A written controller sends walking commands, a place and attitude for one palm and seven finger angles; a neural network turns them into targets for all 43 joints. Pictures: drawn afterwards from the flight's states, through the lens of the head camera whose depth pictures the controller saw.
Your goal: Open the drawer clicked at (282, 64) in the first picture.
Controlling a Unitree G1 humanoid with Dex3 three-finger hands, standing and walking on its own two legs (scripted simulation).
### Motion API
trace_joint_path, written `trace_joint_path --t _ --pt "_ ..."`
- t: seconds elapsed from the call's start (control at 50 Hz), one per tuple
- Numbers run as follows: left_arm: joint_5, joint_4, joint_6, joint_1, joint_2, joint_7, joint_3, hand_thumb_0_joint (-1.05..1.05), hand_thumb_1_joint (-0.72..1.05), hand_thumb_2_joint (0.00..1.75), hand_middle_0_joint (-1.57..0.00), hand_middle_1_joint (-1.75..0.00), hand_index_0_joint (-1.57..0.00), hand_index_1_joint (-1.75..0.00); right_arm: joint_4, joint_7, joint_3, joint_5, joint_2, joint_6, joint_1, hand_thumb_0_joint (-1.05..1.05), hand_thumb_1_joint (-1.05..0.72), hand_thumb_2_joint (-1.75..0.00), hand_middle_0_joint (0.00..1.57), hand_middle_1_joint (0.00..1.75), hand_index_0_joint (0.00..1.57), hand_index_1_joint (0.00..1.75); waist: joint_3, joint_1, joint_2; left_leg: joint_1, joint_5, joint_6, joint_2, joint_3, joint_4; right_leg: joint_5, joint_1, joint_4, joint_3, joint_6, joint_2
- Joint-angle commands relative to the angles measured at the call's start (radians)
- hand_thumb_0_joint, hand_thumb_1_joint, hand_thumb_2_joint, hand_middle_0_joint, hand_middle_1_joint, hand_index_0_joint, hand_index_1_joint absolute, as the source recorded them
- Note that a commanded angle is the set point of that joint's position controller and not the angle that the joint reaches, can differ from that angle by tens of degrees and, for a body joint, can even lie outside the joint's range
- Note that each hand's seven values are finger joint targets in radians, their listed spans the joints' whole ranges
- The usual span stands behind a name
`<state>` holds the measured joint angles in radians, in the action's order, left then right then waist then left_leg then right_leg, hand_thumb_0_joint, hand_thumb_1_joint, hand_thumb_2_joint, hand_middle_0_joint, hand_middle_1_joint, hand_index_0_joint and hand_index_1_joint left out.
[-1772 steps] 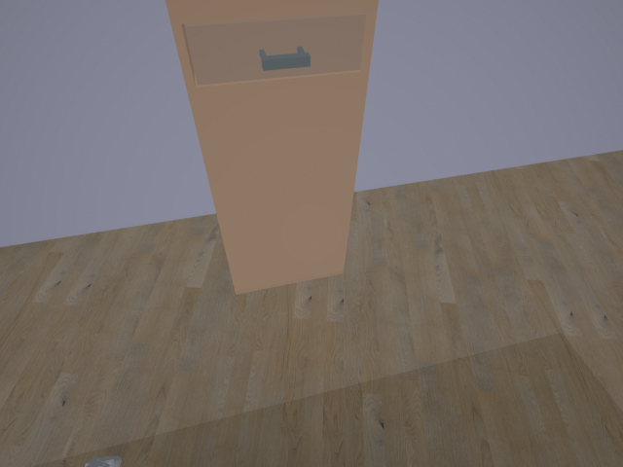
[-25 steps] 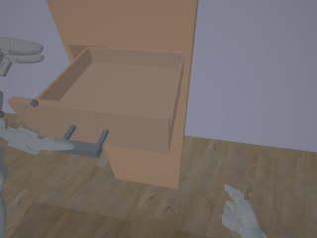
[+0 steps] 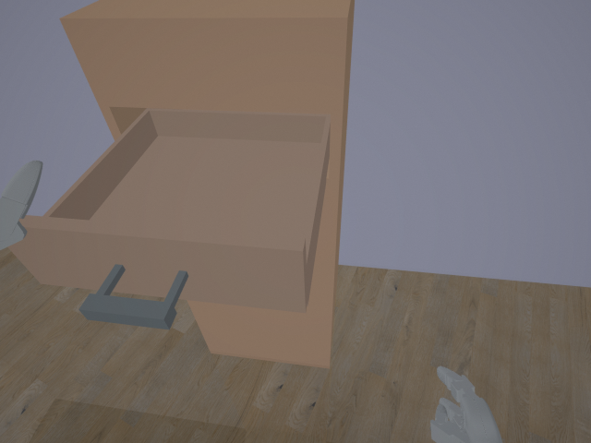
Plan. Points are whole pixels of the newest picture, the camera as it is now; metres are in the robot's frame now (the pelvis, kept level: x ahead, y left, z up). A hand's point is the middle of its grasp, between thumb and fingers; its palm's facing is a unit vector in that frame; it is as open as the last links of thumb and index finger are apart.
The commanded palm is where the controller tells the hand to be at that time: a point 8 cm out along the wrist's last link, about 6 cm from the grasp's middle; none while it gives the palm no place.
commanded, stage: draw the hand back to the body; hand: left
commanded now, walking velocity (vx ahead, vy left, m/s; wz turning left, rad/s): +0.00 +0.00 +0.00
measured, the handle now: (138, 294) +0.24 +0.22 +0.13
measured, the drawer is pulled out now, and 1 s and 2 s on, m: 0.30 0.30 0.30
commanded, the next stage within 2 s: step back with the hand held close in 0.32 s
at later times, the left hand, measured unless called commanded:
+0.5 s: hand out of the picture +0.17 +0.21 +0.33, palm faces +0.61 -0.72 -0.32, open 7.4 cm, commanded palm +0.12 +0.26 +0.32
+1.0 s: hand out of the picture +0.10 +0.24 +0.33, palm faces +0.68 -0.67 -0.29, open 7.4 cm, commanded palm +0.05 +0.28 +0.32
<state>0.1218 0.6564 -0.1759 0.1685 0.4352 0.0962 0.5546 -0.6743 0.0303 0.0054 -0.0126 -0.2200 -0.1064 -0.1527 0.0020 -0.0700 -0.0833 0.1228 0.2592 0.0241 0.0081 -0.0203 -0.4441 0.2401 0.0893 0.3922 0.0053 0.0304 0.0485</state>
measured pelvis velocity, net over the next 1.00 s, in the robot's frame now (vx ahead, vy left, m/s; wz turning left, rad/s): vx -0.08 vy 0.00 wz -0.01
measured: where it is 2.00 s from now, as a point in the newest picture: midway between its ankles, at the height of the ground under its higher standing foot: outside the picture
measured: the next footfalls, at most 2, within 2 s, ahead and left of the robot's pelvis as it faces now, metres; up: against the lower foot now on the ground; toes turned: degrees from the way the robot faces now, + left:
left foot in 1.28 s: -0.08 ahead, +0.15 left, +0.00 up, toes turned +4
right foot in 1.50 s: -0.20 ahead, -0.09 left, +0.00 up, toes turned -2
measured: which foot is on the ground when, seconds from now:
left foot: down 0.00-1.00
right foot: down 0.00-1.00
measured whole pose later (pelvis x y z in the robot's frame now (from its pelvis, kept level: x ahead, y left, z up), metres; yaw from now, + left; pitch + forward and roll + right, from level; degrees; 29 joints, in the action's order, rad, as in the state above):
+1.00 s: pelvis -0.08 +0.00 -0.02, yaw -1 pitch +0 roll +0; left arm 0.03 0.73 -0.25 0.15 0.53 0.18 0.70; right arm -0.60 0.07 -0.03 0.03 -0.21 -0.10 -0.25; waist 0.01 0.01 -0.01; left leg 0.42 0.21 0.04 0.01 -0.04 -0.63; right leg 0.35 0.39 0.70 0.03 0.02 0.04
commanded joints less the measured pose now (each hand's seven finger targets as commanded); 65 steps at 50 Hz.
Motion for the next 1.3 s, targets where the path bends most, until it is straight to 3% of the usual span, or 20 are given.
trace_joint_path --t 0.0,0.1,0.4,0.42,0.48,0.54,0.62,0.72,0.84,0.9,0.94,1.0,1.04,1.06,1.08,1.12,1.2,1.22,1.26,1.28 --pt "0.002 0.142 -0.025 -0.116 0.201 0.014 0.088 0.0 0.73 0.82 -0.21 -0.41 -0.21 -0.41 0.164 0.007 -0.036 -0.004 -0.099 -0.04 0.139 0.0 -0.9 -0.9 0.2 0.3 0.2 0.3 0.111 0.002 0.039 -0.06 -0.272 -0.021 -0.058 0.01 0.045 -0.249 0.03 -0.051 -0.012 0.0 -0.049" --pt "-0.006 0.186 -0.021 -0.135 0.2 0.02 0.076 0.0 0.9 0.9 -0.2 -0.3 -0.2 -0.3 0.165 0.01 -0.032 0.001 -0.093 -0.044 0.149 0.0 -0.9 -0.9 0.2 0.3 0.2 0.3 0.126 0.0 0.007 -0.063 -0.264 -0.016 -0.05 0.01 0.033 -0.26 0.027 -0.051 0.001 0.001 -0.055" --pt "-0.002 0.139 -0.014 -0.137 0.199 0.026 0.069 0.0 0.9 0.9 -0.2 -0.3 -0.2 -0.3 0.16 0.012 -0.035 -0.002 -0.086 -0.045 0.171 0.0 -0.9 -0.9 0.2 0.3 0.2 0.3 0.087 -0.006 0.018 -0.045 -0.173 -0.007 -0.043 0.012 0.039 -0.176 0.043 -0.079 0.016 -0.003 -0.062" --pt "-0.029 0.183 -0.052 -0.225 0.341 0.03 0.172 0.0 0.9 0.9 -0.2 -0.3 -0.2 -0.3 0.228 0.012 -0.028 -0.023 -0.122 -0.034 0.117 0.0 -0.9 -0.9 0.2 0.3 0.2 0.3 0.049 0.044 0.065 -0.017 -0.136 0.011 -0.066 0.042 -0.008 -0.232 0.192 -0.125 0.17 -0.006 -0.118" --pt "-0.043 0.069 -0.066 -0.149 0.263 0.027 0.114 0.0 0.9 0.9 -0.2 -0.3 -0.2 -0.3 0.204 0.014 -0.036 -0.022 -0.117 -0.003 0.108 0.0 -0.9 -0.9 0.2 0.3 0.2 0.3 0.086 0.062 0.131 -0.005 -0.124 0.003 -0.06 0.043 -0.073 -0.303 0.203 -0.129 0.183 0.005 -0.177" --pt "-0.05 0.076 -0.072 -0.096 0.281 0.034 0.133 0.0 0.9 0.9 -0.2 -0.3 -0.2 -0.3 0.206 0.011 -0.049 -0.027 -0.126 0.009 0.095 0.0 -0.9 -0.9 0.2 0.3 0.2 0.3 0.141 0.066 0.067 0.006 -0.179 -0.003 -0.074 0.04 -0.076 -0.389 0.177 -0.08 0.164 0.01 -0.193" --pt "-0.055 0.156 -0.078 0.008 0.321 0.046 0.192 0.0 0.9 0.9 -0.2 -0.3 -0.2 -0.3 0.231 0.007 -0.062 -0.03 -0.125 0.025 0.073 0.0 -0.9 -0.9 0.2 0.3 0.2 0.3 0.197 0.071 0.098 0.044 -0.271 -0.004 -0.102 0.046 -0.066 -0.407 0.138 -0.016 0.13 -0.005 -0.169" --pt "-0.057 0.261 -0.097 0.08 0.353 0.066 0.26 0.0 0.9 0.9 -0.2 -0.3 -0.2 -0.3 0.254 0.01 -0.072 -0.019 -0.132 0.021 0.06 0.0 -0.9 -0.9 0.2 0.3 0.2 0.3 0.22 0.066 0.028 0.136 -0.277 0.004 -0.135 0.096 -0.019 -0.32 0.109 0.047 0.113 -0.009 -0.12" --pt "-0.073 0.24 -0.107 -0.003 0.345 0.092 0.275 0.0 0.9 0.9 -0.2 -0.3 -0.2 -0.3 0.244 0.032 -0.081 0.011 -0.139 -0.009 0.025 0.0 -0.9 -0.9 0.2 0.3 0.2 0.3 0.183 0.066 -0.085 0.289 -0.137 0.021 -0.183 0.142 0.055 -0.134 0.094 0.179 0.065 -0.008 -0.058" --pt "-0.089 0.189 -0.104 -0.098 0.296 0.104 0.243 0.0 0.9 0.9 -0.2 -0.3 -0.2 -0.3 0.223 0.045 -0.086 0.044 -0.122 -0.029 -0.006 0.0 -0.9 -0.9 0.2 0.3 0.2 0.3 0.133 0.086 -0.153 0.43 0.016 0.055 -0.253 0.196 0.12 0.125 0.099 0.359 0.029 -0.011 -0.015" --pt "-0.092 0.169 -0.098 -0.176 0.289 0.107 0.224 0.0 0.9 0.9 -0.2 -0.3 -0.2 -0.3 0.211 0.049 -0.086 0.052 -0.121 -0.051 -0.009 0.0 -0.9 -0.9 0.2 0.3 0.2 0.3 0.108 0.089 -0.134 0.468 0.054 0.077 -0.272 0.22 0.115 0.163 0.123 0.415 0.03 -0.011 -0.009" --pt "-0.091 0.13 -0.076 -0.239 0.264 0.094 0.174 0.0 0.9 0.9 -0.2 -0.3 -0.2 -0.3 0.199 0.039 -0.073 0.034 -0.121 -0.055 0.003 0.0 -0.9 -0.9 0.2 0.3 0.2 0.3 0.094 0.096 -0.042 0.449 0.149 0.05 -0.207 0.187 -0.005 0.101 0.134 0.221 0.105 0.023 -0.085" --pt "-0.091 0.146 -0.069 -0.285 0.308 0.084 0.178 0.0 0.9 0.9 -0.2 -0.3 -0.2 -0.3 0.21 0.025 -0.07 0.014 -0.115 -0.045 0.017 0.0 -0.9 -0.9 0.2 0.3 0.2 0.3 0.073 0.095 0.194 0.346 0.266 -0.024 -0.043 0.075 -0.277 0.234 0.34 -0.111 0.393 0.101 -0.287" --pt "-0.089 0.142 -0.064 -0.275 0.309 0.081 0.165 0.0 0.9 0.9 -0.2 -0.3 -0.2 -0.3 0.197 0.016 -0.072 -0.01 -0.107 -0.036 0.031 0.0 -0.9 -0.9 0.2 0.3 0.2 0.3 0.069 0.081 0.27 0.281 0.206 -0.035 -0.01 0.042 -0.511 0.23 0.404 -0.192 0.467 0.14 -0.391" --pt "-0.093 0.14 -0.068 -0.229 0.304 0.077 0.167 0.0 0.9 0.9 -0.2 -0.3 -0.2 -0.3 0.196 0.006 -0.067 -0.007 -0.104 -0.031 0.043 0.0 -0.9 -0.9 0.2 0.3 0.2 0.3 0.082 0.074 0.249 0.323 0.194 -0.032 -0.022 0.059 -0.602 0.049 0.339 -0.147 0.404 0.16 -0.396" --pt "-0.093 0.168 -0.077 -0.176 0.321 0.067 0.195 0.0 0.9 0.9 -0.2 -0.3 -0.2 -0.3 0.212 0.005 -0.052 -0.008 -0.081 -0.019 0.046 0.0 -0.9 -0.9 0.2 0.3 0.2 0.3 0.084 0.072 0.219 0.29 0.181 -0.033 -0.054 0.05 -0.521 -0.183 0.313 -0.055 0.262 0.13 -0.346" --pt "-0.081 0.196 -0.095 -0.123 0.348 0.072 0.23 0.0 0.9 0.9 -0.2 -0.3 -0.2 -0.3 0.189 0.016 -0.046 0.0 -0.087 -0.018 0.01 0.0 -0.9 -0.9 0.2 0.3 0.2 0.3 0.105 0.081 0.173 0.149 0.097 -0.024 -0.052 -0.003 -0.163 -0.173 0.313 -0.012 0.189 0.06 -0.265" --pt "-0.077 0.202 -0.1 -0.126 0.356 0.074 0.238 0.0 0.9 0.9 -0.2 -0.3 -0.2 -0.3 0.179 0.018 -0.056 0.003 -0.102 -0.024 0.002 0.0 -0.9 -0.9 0.2 0.3 0.2 0.3 0.099 0.084 0.132 0.149 0.088 -0.006 -0.088 0.043 -0.043 -0.13 0.312 0.031 0.165 0.03 -0.224" --pt "-0.069 0.248 -0.123 -0.142 0.351 0.08 0.256 0.0 0.9 0.9 -0.2 -0.3 -0.2 -0.3 0.194 0.021 -0.075 0.007 -0.148 -0.043 0.028 0.0 -0.9 -0.9 0.2 0.3 0.2 0.3 0.125 0.067 -0.135 0.237 -0.076 0.07 -0.289 0.233 0.076 -0.098 0.253 0.258 0.035 -0.043 -0.054" --pt "-0.061 0.214 -0.125 -0.144 0.354 0.078 0.276 0.0 0.9 0.9 -0.2 -0.3 -0.2 -0.3 0.193 0.023 -0.077 0.007 -0.127 -0.052 0.02 0.0 -0.9 -0.9 0.2 0.3 0.2 0.3 0.173 0.078 -0.187 0.328 -0.007 0.073 -0.334 0.204 0.126 0.103 0.193 0.406 -0.004 -0.047 -0.031"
